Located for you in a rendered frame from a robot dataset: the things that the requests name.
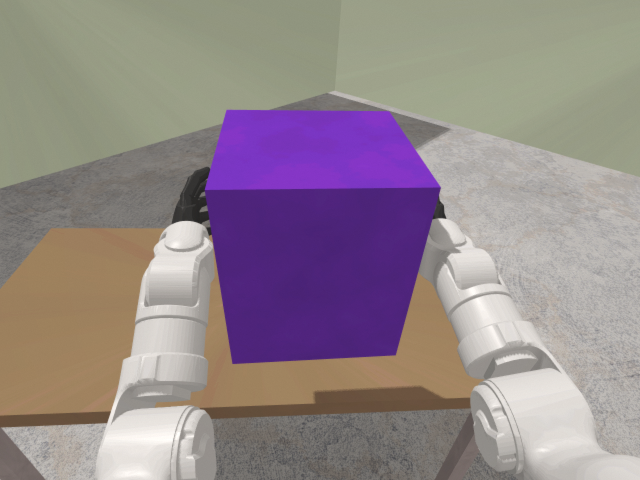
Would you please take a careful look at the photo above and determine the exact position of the robot right hand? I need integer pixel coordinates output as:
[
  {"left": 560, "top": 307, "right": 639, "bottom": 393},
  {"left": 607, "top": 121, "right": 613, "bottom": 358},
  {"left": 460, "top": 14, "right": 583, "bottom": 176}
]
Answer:
[{"left": 433, "top": 197, "right": 446, "bottom": 219}]

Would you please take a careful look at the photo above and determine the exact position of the robot right upper arm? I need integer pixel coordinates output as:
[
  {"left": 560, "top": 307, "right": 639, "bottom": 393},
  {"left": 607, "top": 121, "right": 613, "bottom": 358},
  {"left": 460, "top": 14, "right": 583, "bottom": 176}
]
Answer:
[{"left": 470, "top": 368, "right": 640, "bottom": 480}]

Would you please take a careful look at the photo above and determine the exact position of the robot left hand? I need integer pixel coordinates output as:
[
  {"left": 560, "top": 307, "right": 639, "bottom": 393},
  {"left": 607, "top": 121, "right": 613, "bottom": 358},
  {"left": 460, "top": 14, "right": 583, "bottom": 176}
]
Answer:
[{"left": 171, "top": 167, "right": 212, "bottom": 236}]

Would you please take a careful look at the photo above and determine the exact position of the carton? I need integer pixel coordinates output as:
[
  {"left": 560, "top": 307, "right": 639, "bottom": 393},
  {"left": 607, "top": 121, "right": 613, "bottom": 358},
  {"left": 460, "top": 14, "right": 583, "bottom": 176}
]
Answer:
[{"left": 205, "top": 110, "right": 441, "bottom": 364}]

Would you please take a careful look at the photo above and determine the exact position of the robot left upper arm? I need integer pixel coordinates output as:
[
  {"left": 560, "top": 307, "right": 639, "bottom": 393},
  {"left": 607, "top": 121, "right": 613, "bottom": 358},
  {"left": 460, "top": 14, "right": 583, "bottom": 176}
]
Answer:
[{"left": 97, "top": 405, "right": 217, "bottom": 480}]

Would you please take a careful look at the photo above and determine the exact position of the right robot forearm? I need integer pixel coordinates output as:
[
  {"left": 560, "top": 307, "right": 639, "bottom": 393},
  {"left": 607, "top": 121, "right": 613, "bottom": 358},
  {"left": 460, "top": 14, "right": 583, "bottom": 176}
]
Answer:
[{"left": 418, "top": 218, "right": 598, "bottom": 442}]

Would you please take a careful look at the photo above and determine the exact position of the left robot forearm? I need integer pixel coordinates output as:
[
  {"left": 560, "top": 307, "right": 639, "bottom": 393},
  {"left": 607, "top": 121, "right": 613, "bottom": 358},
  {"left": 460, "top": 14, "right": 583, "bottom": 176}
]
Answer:
[{"left": 95, "top": 221, "right": 215, "bottom": 480}]

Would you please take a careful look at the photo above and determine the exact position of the table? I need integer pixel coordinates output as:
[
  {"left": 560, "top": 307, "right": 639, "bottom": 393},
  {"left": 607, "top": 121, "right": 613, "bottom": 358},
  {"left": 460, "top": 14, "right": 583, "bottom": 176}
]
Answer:
[{"left": 0, "top": 228, "right": 485, "bottom": 480}]

